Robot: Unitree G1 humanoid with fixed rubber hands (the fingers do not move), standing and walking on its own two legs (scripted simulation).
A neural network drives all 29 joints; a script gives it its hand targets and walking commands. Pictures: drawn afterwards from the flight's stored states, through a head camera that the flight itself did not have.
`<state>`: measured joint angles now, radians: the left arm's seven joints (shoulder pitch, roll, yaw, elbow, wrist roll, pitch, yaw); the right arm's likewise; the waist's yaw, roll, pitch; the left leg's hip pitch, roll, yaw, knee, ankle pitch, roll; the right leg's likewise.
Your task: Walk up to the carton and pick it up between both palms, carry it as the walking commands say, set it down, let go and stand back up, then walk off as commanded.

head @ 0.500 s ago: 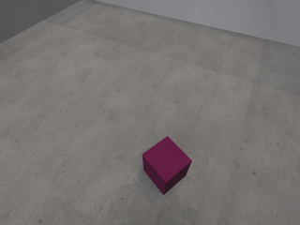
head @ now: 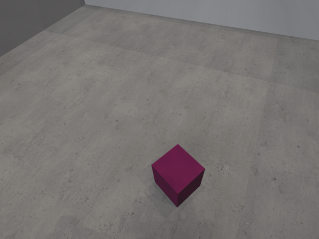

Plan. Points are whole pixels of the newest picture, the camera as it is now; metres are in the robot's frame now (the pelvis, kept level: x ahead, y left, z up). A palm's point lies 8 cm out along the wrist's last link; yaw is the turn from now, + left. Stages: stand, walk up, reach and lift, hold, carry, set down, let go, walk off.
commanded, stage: walk up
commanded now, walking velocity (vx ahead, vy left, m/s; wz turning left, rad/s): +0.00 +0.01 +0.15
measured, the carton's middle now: (177, 175) +0.55 -0.07 -0.64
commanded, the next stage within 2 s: none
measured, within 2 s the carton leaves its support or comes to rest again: neither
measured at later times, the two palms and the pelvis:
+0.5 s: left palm out of the picture +0.04 +0.27 -0.13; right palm out of the picture +0.02 -0.21 -0.13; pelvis -0.02 +0.03 +0.00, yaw +2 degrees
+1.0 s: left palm out of the picture +0.02 +0.24 -0.10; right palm out of the picture +0.02 -0.24 -0.13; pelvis -0.02 +0.00 +0.01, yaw -1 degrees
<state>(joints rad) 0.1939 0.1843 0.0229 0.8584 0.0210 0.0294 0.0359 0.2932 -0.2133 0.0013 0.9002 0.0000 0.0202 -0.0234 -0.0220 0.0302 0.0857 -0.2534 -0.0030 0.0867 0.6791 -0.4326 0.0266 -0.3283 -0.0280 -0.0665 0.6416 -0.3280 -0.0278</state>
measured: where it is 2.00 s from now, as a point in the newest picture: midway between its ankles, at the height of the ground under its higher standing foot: outside the picture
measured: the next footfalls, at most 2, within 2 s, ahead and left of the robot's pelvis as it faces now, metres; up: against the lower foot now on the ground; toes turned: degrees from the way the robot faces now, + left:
left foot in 0.36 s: -0.03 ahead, +0.14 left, +0.00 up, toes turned +5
right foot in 0.72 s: +0.02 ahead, -0.08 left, +0.00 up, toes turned -7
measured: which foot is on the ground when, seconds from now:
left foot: up 0.00-0.34, down 0.36-0.74, up 0.76-1.00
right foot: down 0.00-0.40, up 0.42-0.70, down 0.72-1.00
